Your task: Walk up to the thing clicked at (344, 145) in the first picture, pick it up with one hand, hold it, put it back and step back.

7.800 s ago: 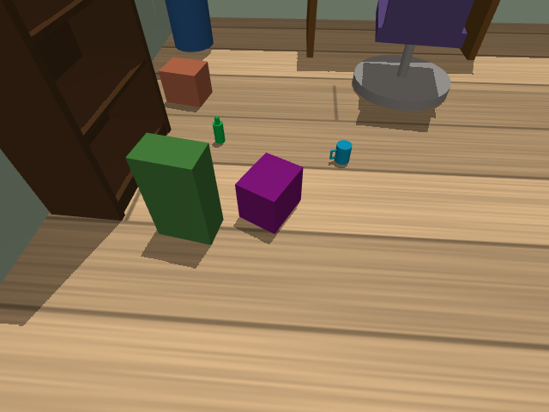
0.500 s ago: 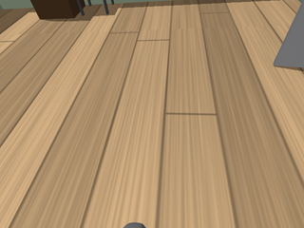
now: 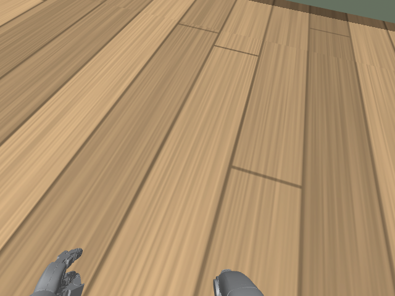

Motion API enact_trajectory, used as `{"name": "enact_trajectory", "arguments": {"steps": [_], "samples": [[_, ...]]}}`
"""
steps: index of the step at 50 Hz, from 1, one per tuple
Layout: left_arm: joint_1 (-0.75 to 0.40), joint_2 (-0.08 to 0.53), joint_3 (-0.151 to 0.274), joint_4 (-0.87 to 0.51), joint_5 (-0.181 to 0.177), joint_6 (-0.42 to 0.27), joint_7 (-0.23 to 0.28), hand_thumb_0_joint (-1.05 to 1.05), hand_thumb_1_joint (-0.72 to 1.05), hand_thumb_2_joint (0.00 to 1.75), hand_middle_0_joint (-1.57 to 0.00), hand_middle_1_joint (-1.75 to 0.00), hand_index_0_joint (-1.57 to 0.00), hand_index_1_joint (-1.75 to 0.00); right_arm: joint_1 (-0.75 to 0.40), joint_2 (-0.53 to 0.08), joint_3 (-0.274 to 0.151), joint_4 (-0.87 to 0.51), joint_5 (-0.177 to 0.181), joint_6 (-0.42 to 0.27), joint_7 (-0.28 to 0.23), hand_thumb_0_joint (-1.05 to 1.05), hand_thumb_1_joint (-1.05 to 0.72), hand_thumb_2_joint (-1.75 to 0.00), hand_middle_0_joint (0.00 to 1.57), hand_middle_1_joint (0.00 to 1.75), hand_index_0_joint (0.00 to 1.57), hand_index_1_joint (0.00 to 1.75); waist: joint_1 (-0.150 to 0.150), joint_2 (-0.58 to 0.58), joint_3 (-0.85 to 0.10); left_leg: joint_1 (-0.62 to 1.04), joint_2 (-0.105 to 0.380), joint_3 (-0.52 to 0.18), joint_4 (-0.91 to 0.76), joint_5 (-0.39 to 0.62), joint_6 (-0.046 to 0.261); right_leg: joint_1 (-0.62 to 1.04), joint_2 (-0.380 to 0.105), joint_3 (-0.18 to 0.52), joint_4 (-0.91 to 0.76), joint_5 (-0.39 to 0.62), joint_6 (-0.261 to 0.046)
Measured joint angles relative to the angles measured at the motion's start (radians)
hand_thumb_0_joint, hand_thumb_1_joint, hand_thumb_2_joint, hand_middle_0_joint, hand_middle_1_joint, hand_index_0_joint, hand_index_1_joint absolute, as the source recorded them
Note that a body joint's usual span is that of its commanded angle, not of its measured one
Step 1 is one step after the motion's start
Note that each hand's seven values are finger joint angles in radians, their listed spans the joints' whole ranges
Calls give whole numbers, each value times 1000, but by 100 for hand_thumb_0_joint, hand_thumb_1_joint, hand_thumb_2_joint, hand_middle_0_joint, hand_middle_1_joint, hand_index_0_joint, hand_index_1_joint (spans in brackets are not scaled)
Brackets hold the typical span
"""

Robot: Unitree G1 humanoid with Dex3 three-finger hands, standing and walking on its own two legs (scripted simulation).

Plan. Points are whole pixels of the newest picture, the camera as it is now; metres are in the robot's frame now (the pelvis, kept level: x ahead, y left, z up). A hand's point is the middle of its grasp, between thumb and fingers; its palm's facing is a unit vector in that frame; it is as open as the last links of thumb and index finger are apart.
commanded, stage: walk up
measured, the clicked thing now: out of the picture +0.44 +1.38 -0.72
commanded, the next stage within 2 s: none
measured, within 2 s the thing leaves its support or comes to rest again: neither
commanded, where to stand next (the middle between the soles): +0.23 -0.02 m, yaw +71 degrees
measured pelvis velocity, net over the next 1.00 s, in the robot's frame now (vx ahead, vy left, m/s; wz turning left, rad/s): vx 0.26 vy -0.13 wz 0.78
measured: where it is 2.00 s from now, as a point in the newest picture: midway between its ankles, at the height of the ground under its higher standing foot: outside the picture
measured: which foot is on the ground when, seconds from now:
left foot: down 0.00-0.22, up 0.24-0.62, down 0.64-0.96, up 0.98-1.00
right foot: up 0.00-0.20, down 0.22-0.68, up 0.70-0.92, down 0.94-1.00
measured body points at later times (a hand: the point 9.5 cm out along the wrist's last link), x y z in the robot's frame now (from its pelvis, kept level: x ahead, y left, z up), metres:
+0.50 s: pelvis +0.21 -0.11 +0.00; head +0.25 -0.10 +0.44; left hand +0.14 +0.22 -0.10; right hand +0.45 -0.36 -0.10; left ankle +0.21 +0.04 -0.69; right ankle +0.22 -0.20 -0.74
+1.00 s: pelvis +0.26 -0.13 -0.04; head +0.32 -0.11 +0.41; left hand +0.12 +0.19 -0.11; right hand +0.57 -0.26 -0.15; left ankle +0.26 +0.01 -0.73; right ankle +0.39 -0.19 -0.74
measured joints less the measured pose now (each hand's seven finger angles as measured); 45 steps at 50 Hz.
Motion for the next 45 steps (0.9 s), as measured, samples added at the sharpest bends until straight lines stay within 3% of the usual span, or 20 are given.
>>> {"name": "enact_trajectory", "arguments": {"steps": [6, 10, 11, 12, 13, 16, 19, 27, 31, 33, 34, 35, 38, 41, 45], "samples": [[-4, 21, 28, -26, 6, 16, -13, 1, 91, 90, -21, -30, -21, -30, 48, -15, -2, -27, -15, -15, -3, 1, -90, -90, 21, 31, 21, 30, 6, 8, -51, 65, 16, -106, -14, -75, -24, -26, -19, 29, -214, 92, 14], [10, 31, 43, -30, -6, 2, -2, 1, 91, 90, -20, -30, -20, -30, 49, -51, -14, -51, -21, -11, -12, 1, -90, -90, 21, 31, 21, 30, 16, 33, -67, 50, 25, -176, 71, -173, -70, 76, -7, 23, -410, 165, -6], [15, 30, 45, -33, -5, -7, 6, 1, 91, 90, -20, -30, -20, -30, 43, -66, -18, -55, -17, -8, -18, 1, -90, -90, 21, 31, 21, 30, 28, 45, -67, 28, 25, -184, 134, -214, -71, 102, -2, 18, -448, 213, 2], [15, 16, 46, -29, -1, -14, 17, 1, 91, 90, -20, -30, -20, -30, 21, -82, -26, -47, -12, -1, -25, 1, -90, -90, 21, 31, 21, 30, 35, 79, -55, -7, 37, -179, 230, -246, -52, 103, 13, -7, -425, 206, 17], [17, 2, 41, -26, 3, -17, 24, 1, 91, 90, -20, -30, -20, -30, -2, -93, -33, -37, -9, 9, -34, 1, -90, -90, 21, 31, 21, 30, 33, 104, -42, -51, 38, -154, 336, -274, -39, 111, 13, -38, -402, 179, 24], [36, -25, 19, -13, 7, -10, 27, 1, 91, 90, -20, -30, -20, -30, -42, -106, -34, -20, -10, 27, -44, 1, -90, -90, 21, 30, 20, 30, 47, 116, -29, -172, 33, 17, 567, -286, -30, 172, -29, -99, -409, 129, 19], [87, -33, 7, -3, 0, -14, 33, 1, 91, 90, -20, -30, -21, -30, -71, -114, -32, -32, -11, 31, -23, 1, -91, -90, 20, 30, 20, 30, 78, 113, -34, -241, 45, 108, 625, -230, -19, 237, -49, -134, -466, 120, 7], [166, -9, 4, 15, -20, -6, 63, 1, 90, 90, -21, -30, -21, -30, -172, -89, -32, -88, -25, 57, 20, 1, -91, -90, 20, 30, 20, 30, 107, 121, 21, -289, 94, 140, 387, -59, -25, 346, -29, -271, -476, 35, -14], [180, -2, -5, 16, -26, 11, 71, 1, 90, 90, -21, -30, -21, -30, -203, -72, -30, -103, -34, 69, 31, 1, -91, -90, 20, 30, 20, 30, 115, 110, 35, -242, 95, 186, 261, -22, -1, 354, -37, -333, -394, -52, -9], [181, 7, -13, 27, -36, 16, 77, 1, 90, 90, -21, -30, -21, -30, -216, -63, -31, -107, -43, 62, 31, 1, -90, -90, 20, 30, 20, 30, 105, 85, 40, -204, 66, 190, 215, -58, 23, 327, -72, -352, -288, -112, 2], [167, 9, -14, 37, -42, 21, 80, 1, 90, 90, -21, -30, -21, -30, -228, -56, -31, -111, -47, 57, 28, 1, -90, -90, 20, 30, 20, 30, 98, 61, 60, -200, 40, 192, 222, -67, 29, 289, -104, -328, -187, -108, 12], [150, 1, -14, 39, -49, 29, 84, 1, 90, 90, -21, -30, -21, -30, -237, -57, -32, -125, -48, 54, 22, 1, -90, -90, 21, 30, 20, 30, 90, 59, 81, -203, 28, 184, 237, -68, 34, 234, -102, -278, -54, -147, 35], [110, -29, -36, 27, -55, 40, 95, 1, 91, 90, -21, -30, -20, -30, -249, -55, -35, -150, -29, 58, -3, 1, -90, -90, 21, 30, 20, 30, 52, 97, 119, -190, 16, 129, 227, -47, 47, 92, -38, -163, 227, -233, 58], [97, -37, -50, 2, -60, 35, 92, 1, 91, 90, -21, -30, -21, -30, -237, -44, -26, -169, -24, 80, -13, 1, -90, -90, 21, 30, 20, 30, 33, 109, 102, -175, -2, 95, 174, -14, 34, 17, -36, -98, 203, -192, 40], [89, -26, -38, -23, -66, 16, 110, 1, 90, 90, -21, -30, -21, -30, -218, -43, -30, -199, -47, 92, 1, 1, -90, -90, 21, 30, 21, 30, 11, 123, 83, -203, -33, 54, 199, -11, 19, 31, -52, -63, -43, -94, 29]]}}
